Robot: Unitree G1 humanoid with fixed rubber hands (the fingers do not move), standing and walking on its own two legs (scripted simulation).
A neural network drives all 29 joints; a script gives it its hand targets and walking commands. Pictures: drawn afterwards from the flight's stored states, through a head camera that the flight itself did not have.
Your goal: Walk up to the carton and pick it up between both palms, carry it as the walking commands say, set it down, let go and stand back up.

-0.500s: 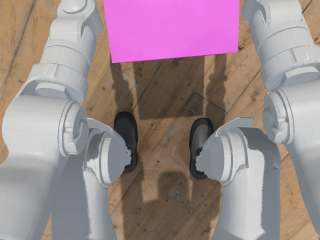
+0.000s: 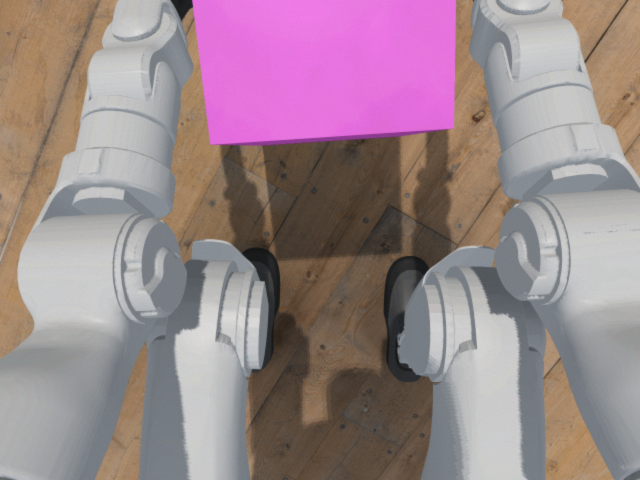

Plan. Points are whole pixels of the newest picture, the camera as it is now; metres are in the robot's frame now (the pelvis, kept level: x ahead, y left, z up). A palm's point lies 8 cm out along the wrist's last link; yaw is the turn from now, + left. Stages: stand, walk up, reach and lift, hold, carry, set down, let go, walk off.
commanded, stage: reach and lift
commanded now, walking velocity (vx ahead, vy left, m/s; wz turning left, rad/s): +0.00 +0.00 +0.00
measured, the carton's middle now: (322, 7) +0.56 +0.01 -0.23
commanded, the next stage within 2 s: none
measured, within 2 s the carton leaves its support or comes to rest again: leaves its support in 0.20 s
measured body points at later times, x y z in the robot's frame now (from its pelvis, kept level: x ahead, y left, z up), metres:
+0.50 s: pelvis +0.00 +0.00 +0.03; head +0.35 -0.02 +0.30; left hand +0.54 +0.15 -0.12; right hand +0.58 -0.14 -0.11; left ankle +0.11 +0.13 -0.33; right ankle +0.10 -0.12 -0.33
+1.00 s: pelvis +0.01 +0.00 +0.07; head +0.35 -0.02 +0.36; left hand +0.54 +0.15 -0.06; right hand +0.57 -0.14 -0.05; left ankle +0.11 +0.13 -0.33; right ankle +0.10 -0.12 -0.33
